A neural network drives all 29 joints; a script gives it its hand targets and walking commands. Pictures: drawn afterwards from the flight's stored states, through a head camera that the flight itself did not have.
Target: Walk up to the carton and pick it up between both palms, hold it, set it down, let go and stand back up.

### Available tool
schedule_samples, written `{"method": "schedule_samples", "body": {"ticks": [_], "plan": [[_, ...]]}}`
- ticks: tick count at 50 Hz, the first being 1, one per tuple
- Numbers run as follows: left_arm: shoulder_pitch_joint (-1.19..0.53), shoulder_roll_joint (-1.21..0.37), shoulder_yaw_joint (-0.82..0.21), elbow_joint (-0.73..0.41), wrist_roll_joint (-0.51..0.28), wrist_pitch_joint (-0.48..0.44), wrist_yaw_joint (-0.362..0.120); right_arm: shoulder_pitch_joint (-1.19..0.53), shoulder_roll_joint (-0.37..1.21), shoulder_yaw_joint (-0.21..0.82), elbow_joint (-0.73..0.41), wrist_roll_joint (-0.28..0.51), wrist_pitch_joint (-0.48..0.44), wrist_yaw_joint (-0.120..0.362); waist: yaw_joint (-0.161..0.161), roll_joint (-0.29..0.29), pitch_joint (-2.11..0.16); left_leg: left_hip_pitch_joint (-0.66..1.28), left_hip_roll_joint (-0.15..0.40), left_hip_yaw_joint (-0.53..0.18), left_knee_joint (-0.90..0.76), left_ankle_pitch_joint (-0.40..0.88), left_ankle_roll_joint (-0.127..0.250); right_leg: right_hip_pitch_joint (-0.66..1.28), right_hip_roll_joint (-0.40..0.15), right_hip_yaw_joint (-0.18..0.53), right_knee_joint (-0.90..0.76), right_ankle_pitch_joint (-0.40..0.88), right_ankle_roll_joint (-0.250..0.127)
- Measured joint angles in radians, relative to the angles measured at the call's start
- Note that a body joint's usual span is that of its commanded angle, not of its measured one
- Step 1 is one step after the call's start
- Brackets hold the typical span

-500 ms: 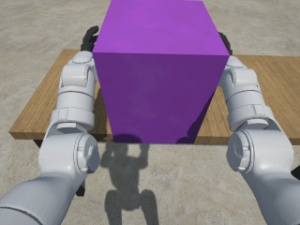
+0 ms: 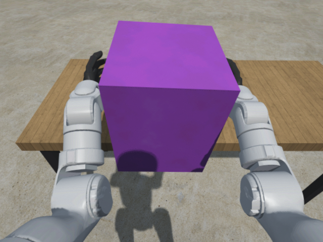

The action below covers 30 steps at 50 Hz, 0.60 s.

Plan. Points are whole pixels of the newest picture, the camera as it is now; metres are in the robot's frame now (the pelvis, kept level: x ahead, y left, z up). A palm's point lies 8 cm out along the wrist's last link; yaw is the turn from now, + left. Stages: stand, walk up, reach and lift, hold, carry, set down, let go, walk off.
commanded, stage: reach and lift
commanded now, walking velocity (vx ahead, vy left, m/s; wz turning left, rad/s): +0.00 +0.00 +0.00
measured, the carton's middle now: (163, 101) +0.43 -0.01 +0.14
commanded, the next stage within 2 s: hold in 1.08 s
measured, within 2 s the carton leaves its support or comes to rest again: neither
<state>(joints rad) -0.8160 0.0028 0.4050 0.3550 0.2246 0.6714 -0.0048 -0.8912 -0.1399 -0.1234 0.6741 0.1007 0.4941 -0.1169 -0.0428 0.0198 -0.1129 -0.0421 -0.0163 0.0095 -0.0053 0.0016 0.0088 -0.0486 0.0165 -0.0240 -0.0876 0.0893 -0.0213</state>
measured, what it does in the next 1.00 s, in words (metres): stands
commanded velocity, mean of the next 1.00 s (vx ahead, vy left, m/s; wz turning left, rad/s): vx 0.00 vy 0.00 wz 0.00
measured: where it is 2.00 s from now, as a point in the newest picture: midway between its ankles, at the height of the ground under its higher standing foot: outside the picture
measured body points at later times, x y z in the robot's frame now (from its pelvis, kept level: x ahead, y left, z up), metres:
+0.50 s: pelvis +0.00 +0.00 +0.00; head -0.01 +0.00 +0.45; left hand +0.37 +0.17 +0.20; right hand +0.38 -0.16 +0.17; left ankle -0.01 +0.11 -0.76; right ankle +0.02 -0.10 -0.76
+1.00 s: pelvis +0.02 +0.01 +0.00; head +0.00 +0.01 +0.45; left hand +0.37 +0.17 +0.20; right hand +0.38 -0.16 +0.17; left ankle +0.00 +0.11 -0.76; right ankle +0.02 -0.10 -0.76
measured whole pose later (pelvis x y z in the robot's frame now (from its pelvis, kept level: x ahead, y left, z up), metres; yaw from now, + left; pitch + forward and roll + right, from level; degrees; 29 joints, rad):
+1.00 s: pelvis +0.02 +0.01 +0.00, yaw -1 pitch -5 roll +0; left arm -0.52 -0.06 0.32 -0.26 0.27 0.95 -0.09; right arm -0.55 -0.11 -0.01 0.14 0.19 0.62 -0.18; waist -0.08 0.00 0.05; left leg 0.19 -0.02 0.03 -0.09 -0.01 0.02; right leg 0.14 0.01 0.00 -0.09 0.04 0.00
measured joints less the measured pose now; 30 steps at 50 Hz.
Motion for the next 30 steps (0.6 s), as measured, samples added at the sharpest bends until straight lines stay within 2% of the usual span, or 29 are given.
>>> {"method": "schedule_samples", "body": {"ticks": [16, 30], "plan": [[0.236, -0.058, -0.036, -0.401, 0.016, 0.143, -0.077, 0.259, 0.034, 0.092, -0.374, 0.07, 0.084, -0.065, -0.017, -0.001, 0.091, 0.124, 0.004, -0.005, -0.055, 0.014, -0.002, 0.099, 0.005, -0.003, 0.0, -0.016, 0.003], [0.224, -0.049, -0.049, -0.44, 0.018, 0.167, -0.088, 0.272, 0.046, 0.073, -0.435, 0.044, 0.099, -0.058, -0.011, -0.006, 0.097, 0.118, -0.002, 0.005, -0.064, 0.014, 0.007, 0.087, -0.001, 0.007, -0.002, -0.017, 0.011]]}}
